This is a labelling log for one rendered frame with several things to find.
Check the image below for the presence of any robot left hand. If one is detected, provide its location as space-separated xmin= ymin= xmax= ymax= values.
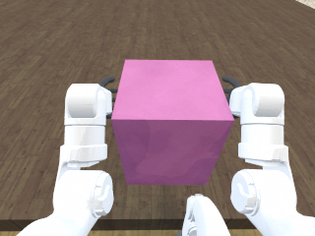
xmin=98 ymin=76 xmax=118 ymax=119

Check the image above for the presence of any robot left forearm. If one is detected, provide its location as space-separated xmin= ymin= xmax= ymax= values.
xmin=52 ymin=84 xmax=112 ymax=208

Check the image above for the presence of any robot left upper arm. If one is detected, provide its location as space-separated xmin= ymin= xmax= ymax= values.
xmin=17 ymin=170 xmax=114 ymax=236

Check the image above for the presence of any robot right hand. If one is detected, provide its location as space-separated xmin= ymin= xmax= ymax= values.
xmin=221 ymin=76 xmax=243 ymax=119

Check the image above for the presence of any right robot thigh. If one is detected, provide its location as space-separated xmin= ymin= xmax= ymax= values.
xmin=186 ymin=195 xmax=230 ymax=236

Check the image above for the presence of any carton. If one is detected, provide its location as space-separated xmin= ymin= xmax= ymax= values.
xmin=111 ymin=59 xmax=234 ymax=185

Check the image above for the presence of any robot right forearm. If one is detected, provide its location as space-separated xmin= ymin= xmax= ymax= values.
xmin=229 ymin=83 xmax=297 ymax=203

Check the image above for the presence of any robot right upper arm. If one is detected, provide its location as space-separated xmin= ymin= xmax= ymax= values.
xmin=230 ymin=169 xmax=315 ymax=236

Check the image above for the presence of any robot right shin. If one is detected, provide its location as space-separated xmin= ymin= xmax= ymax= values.
xmin=182 ymin=194 xmax=203 ymax=236

